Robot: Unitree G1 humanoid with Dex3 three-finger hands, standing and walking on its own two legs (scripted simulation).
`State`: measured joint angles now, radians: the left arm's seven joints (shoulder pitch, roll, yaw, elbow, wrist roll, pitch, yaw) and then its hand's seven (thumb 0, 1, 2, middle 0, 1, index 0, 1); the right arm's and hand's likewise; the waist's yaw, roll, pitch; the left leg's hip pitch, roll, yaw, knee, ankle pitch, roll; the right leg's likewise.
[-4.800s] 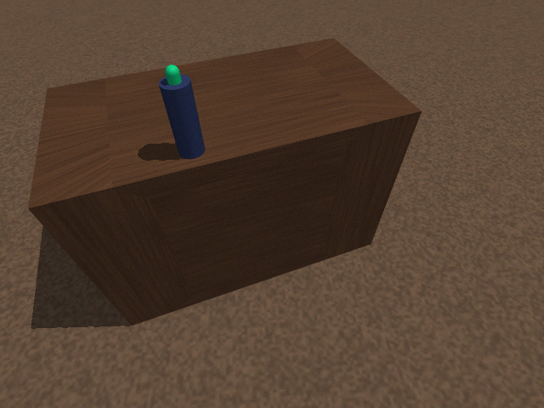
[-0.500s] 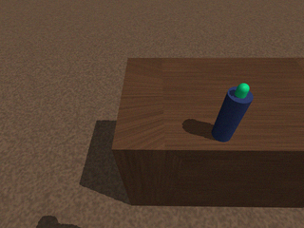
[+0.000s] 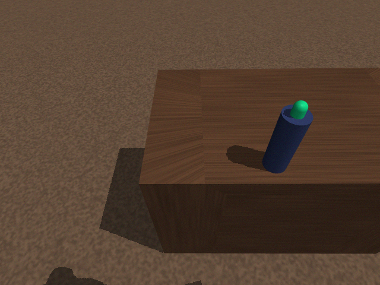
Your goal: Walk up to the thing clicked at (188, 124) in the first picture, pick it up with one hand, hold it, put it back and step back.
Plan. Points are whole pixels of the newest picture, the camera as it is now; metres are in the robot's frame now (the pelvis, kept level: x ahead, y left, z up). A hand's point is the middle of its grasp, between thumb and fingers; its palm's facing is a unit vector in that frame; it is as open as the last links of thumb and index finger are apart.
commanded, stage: stand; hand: right
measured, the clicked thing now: (286, 137) +0.45 -0.22 +0.03
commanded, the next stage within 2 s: none
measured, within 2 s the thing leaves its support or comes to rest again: neither
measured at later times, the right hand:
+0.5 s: hand out of the picture +0.05 -0.26 -0.16, palm faces -0.04 +0.94 -0.33, open 7.4 cm
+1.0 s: hand out of the picture +0.07 -0.26 -0.16, palm faces -0.03 +0.94 -0.33, open 7.4 cm
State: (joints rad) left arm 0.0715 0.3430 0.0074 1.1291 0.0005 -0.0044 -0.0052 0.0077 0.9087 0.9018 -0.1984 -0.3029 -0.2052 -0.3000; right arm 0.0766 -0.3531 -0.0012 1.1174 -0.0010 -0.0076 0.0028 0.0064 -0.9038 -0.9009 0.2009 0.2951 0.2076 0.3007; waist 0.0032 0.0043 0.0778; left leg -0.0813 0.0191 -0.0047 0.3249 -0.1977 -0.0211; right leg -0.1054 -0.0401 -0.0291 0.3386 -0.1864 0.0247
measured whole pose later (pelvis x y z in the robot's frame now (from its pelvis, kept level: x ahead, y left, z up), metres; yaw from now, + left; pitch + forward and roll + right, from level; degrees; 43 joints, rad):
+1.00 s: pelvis -0.01 -0.01 +0.00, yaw +0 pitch -2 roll +0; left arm 0.10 0.35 0.00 1.13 0.01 -0.01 -0.01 0.01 0.91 0.90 -0.20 -0.30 -0.21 -0.30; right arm 0.11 -0.35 0.01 1.13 -0.01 -0.01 0.01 0.01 -0.90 -0.90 0.20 0.30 0.21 0.30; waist 0.00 0.00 0.05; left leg -0.10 0.03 -0.01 0.31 -0.18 -0.03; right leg -0.12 -0.03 -0.03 0.32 -0.16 0.01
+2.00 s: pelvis +0.00 -0.01 +0.00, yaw +0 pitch -2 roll +0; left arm 0.11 0.35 0.00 1.13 0.01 -0.01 -0.01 0.01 0.91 0.90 -0.20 -0.30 -0.21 -0.30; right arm 0.12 -0.36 0.01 1.12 -0.01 0.00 0.01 0.01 -0.90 -0.90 0.20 0.30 0.21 0.30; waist 0.00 0.01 0.05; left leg -0.08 0.04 0.00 0.30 -0.19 -0.04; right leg -0.11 -0.02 -0.03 0.31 -0.17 0.01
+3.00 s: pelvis +0.01 +0.01 +0.00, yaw -2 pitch -1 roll +0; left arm 0.23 0.23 0.11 0.66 -0.02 -0.04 0.07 -0.01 -0.51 0.05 -0.06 -0.06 -0.07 -0.06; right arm 0.38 -0.30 -0.21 0.16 0.05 -0.07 -0.05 -0.01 0.51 -0.05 0.05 0.05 0.06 0.06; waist -0.03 -0.04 0.03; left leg -0.13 0.03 0.02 0.42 -0.27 -0.01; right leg -0.15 -0.03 0.00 0.40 -0.23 0.03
